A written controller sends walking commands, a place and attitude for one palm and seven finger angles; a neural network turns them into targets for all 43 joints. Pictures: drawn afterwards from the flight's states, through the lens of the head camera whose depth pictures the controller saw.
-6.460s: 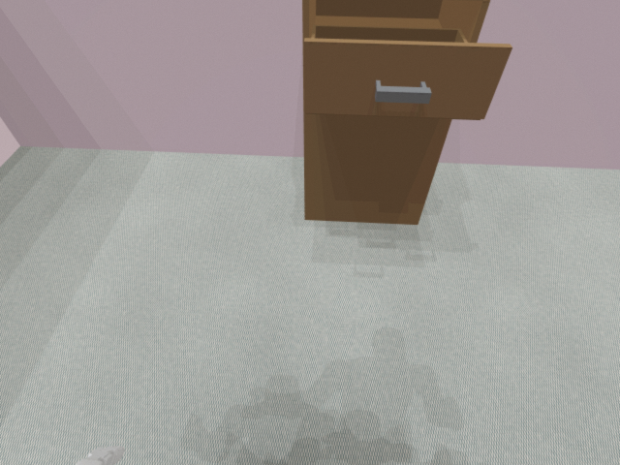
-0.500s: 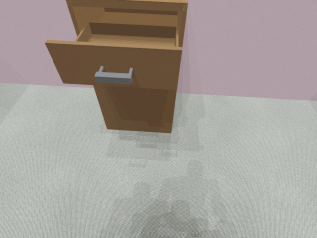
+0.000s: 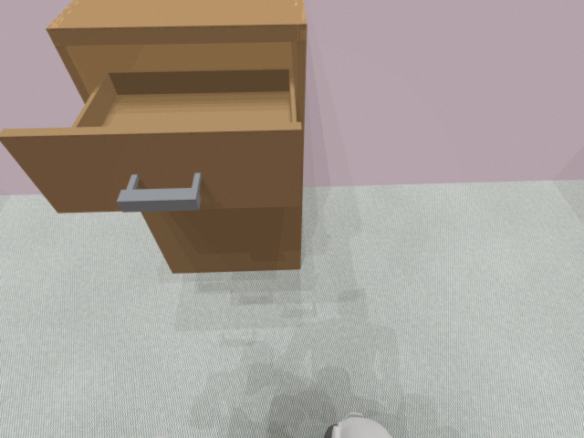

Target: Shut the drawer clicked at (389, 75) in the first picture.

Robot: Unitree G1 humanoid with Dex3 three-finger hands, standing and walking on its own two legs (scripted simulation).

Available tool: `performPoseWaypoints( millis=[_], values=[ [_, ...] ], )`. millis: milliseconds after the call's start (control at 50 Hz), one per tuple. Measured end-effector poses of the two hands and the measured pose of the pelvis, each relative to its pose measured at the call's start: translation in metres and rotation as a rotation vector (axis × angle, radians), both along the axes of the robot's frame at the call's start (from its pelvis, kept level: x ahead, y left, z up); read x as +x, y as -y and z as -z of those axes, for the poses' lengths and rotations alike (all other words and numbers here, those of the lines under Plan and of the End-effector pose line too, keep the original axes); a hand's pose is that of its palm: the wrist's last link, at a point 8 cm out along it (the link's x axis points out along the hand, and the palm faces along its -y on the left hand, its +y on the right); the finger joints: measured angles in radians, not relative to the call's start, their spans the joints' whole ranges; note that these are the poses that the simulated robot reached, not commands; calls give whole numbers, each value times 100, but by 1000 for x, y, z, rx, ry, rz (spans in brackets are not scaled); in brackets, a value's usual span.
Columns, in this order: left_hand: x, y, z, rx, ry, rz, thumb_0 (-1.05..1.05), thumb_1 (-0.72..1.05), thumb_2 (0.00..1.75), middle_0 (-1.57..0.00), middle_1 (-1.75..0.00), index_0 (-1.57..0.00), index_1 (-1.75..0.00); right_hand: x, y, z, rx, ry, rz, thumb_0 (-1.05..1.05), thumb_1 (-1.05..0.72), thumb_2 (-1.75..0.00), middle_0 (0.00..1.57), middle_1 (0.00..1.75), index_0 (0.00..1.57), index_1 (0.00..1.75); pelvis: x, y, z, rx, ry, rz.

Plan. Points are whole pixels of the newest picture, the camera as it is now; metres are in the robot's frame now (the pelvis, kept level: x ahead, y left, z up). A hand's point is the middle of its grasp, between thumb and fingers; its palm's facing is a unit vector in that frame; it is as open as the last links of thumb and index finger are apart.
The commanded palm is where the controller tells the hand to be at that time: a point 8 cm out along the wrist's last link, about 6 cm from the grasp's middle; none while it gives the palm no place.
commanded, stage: take the last steps up to it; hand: left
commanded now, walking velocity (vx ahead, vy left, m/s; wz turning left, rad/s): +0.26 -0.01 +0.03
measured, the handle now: (163, 189) +0.48 +0.22 +0.05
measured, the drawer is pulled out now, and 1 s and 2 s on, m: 0.29 0.29 0.29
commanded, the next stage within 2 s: come to a stop and stand still in 0.34 s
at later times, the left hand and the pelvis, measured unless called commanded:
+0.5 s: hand out of the picture +0.10 +0.15 -0.16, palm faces +0.15 -0.98 -0.14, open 7.3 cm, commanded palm none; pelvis +0.14 -0.01 +0.01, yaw +2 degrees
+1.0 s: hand (198, 436) +0.16 +0.15 -0.16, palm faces +0.06 -0.96 -0.28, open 7.4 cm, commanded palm none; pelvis +0.12 -0.05 +0.00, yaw +1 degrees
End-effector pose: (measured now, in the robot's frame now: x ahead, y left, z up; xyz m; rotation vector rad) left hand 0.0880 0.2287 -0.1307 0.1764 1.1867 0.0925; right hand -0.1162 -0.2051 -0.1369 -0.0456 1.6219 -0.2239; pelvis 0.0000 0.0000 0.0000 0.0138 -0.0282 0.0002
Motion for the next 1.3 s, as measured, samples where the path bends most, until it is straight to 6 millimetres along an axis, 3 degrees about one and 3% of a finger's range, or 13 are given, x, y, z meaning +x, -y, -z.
performPoseWaypoints(
  millis=[60,120,260,340,480,580,660,740,840,940,1000,1100,1300],
  values=[
    [42,14,3,19,92,5,1,90,90,-20,-30,-20,-30,14,12,12,24,-47,12,1,-91,-90,20,30,20,30,24,16,12,3,8,-8],
    [53,24,-4,21,109,-27,1,90,90,-20,-30,-20,-30,54,28,14,21,-5,-5,1,-91,-90,20,30,20,30,41,25,7,-7,19,-23],
    [42,28,-15,48,18,-98,-1,94,90,-20,-30,-20,-30,188,53,1,-10,254,-79,1,-92,-90,19,30,20,30,78,35,-12,-14,0,-30],
    [29,30,-13,26,-55,-121,0,93,90,-20,-30,-20,-30,250,54,-8,-25,354,-114,1,-93,-90,19,30,20,30,98,32,-16,-21,-6,-28],
    [3,32,1,-48,-196,-199,0,91,90,-20,-30,-20,-30,328,35,-20,-42,422,-201,1,-93,-90,19,30,20,30,135,13,-16,-34,-8,-31],
    [-6,27,16,-78,-306,-224,1,91,90,-20,-30,-20,-30,360,5,-19,-52,437,-236,1,-92,-90,19,30,20,30,157,-5,-9,-30,4,-24],
    [1,21,14,-76,-357,-193,1,91,90,-20,-30,-20,-30,368,-8,-21,-61,445,-197,-1,-94,-90,20,30,20,30,161,-10,-12,-15,-1,-2],
    [17,10,11,-40,-331,-164,1,90,90,-20,-30,-20,-30,362,2,-22,-80,440,-164,-2,-95,-90,20,30,20,30,151,-5,-14,-21,-16,5],
    [45,2,6,20,-228,-145,1,91,90,-20,-30,-20,-30,332,31,-18,-90,392,-144,-2,-94,-90,20,30,20,30,136,11,-12,-19,-25,6],
    [63,15,-2,79,-112,-113,1,91,90,-20,-30,-20,-30,292,66,1,-64,338,-109,0,-92,-90,20,30,20,30,122,37,-4,-1,-19,-5],
    [61,32,-8,98,-84,-102,0,91,90,-20,-30,-20,-30,267,83,12,-38,294,-84,0,-92,-90,20,30,20,30,115,52,-2,1,-3,-14],
    [54,64,-16,67,-92,-87,1,90,90,-20,-30,-20,-30,234,96,7,-17,236,-63,1,-92,-90,19,30,20,30,111,67,-13,10,-7,-3],
    [26,85,-1,22,-144,-123,1,94,90,-20,-30,-20,-30,188,88,1,-4,140,-84,1,-91,-90,19,30,20,30,98,84,-13,-10,-2,-17]
  ],
)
